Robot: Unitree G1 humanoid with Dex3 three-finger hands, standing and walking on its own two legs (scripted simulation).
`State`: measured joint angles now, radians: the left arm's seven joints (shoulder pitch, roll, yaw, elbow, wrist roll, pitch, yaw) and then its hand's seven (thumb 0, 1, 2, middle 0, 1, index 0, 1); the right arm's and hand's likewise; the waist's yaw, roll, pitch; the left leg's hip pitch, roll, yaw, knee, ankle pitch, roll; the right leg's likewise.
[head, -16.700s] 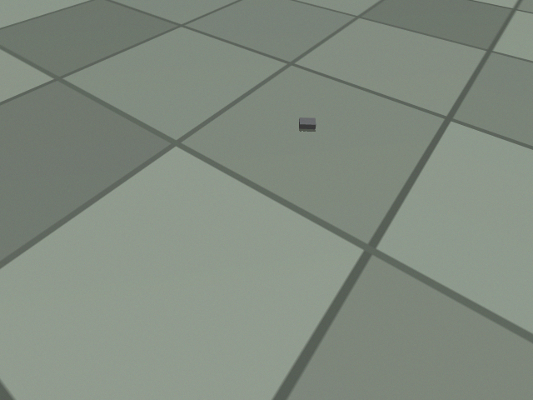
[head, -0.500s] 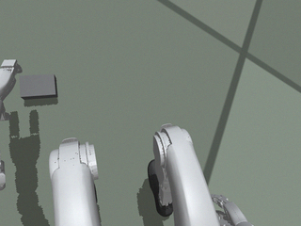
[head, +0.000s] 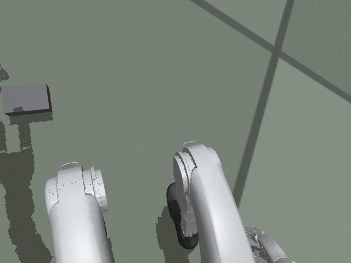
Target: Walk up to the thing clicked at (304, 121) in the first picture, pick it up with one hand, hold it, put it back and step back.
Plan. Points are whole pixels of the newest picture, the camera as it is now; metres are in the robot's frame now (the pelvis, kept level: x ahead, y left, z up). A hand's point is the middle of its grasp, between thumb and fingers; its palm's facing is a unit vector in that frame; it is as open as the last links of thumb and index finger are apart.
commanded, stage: rise first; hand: left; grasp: from above
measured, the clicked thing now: (27, 99) +0.51 +0.30 -0.30
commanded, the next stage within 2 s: approach in 1.30 s
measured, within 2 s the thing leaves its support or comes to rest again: neither
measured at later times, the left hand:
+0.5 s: hand out of the picture +0.46 +0.34 -0.19, palm faces -0.45 -0.07 -0.89, open 13.8 cm
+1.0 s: hand out of the picture +0.46 +0.34 -0.19, palm faces -0.45 -0.06 -0.89, open 13.8 cm
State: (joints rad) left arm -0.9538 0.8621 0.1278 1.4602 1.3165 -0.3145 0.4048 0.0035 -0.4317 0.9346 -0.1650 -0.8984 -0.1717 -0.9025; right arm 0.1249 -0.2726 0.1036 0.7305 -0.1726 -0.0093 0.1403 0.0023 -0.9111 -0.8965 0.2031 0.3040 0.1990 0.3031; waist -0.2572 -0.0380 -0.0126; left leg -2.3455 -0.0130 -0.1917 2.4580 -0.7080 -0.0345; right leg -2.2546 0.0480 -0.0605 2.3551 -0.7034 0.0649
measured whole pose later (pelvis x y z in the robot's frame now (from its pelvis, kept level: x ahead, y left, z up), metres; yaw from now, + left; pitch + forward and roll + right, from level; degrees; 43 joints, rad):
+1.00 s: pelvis +0.00 +0.01 +0.00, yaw -2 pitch +32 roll -13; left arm -1.02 0.95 0.10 1.52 1.34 -0.31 0.41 0.00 -0.47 0.96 -0.13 -0.96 -0.14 -0.96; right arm 0.14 -0.28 0.18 0.70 -0.19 -0.03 0.15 0.00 -0.91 -0.90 0.20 0.30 0.20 0.30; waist -0.30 -0.05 0.02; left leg -2.37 -0.02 -0.21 2.48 -0.70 -0.01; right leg -2.25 0.05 -0.08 2.35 -0.69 0.06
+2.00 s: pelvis -0.01 +0.00 +0.00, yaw -2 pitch +34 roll -11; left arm -1.12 0.88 0.07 1.57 1.30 -0.13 0.42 0.00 -0.42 0.92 -0.16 -0.98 -0.18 -0.97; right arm 0.18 -0.29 0.21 0.66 -0.14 -0.02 0.13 0.00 -0.91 -0.89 0.20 0.30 0.20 0.30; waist -0.38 -0.01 0.02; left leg -2.37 0.00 -0.20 2.45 -0.69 -0.02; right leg -2.28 0.06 -0.07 2.33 -0.66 0.08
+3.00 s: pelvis +0.00 +0.01 -0.01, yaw -5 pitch +31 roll -14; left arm -1.14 1.04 0.07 1.69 1.36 -0.25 0.53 0.00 -0.43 0.92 -0.17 -0.91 -0.17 -0.92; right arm 0.17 -0.31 0.31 0.63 -0.22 -0.13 0.15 0.00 -0.91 -0.90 0.20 0.30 0.20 0.30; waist -0.43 -0.12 0.12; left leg -2.38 0.00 -0.25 2.53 -0.71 -0.01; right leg -2.26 0.07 -0.11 2.36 -0.67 0.07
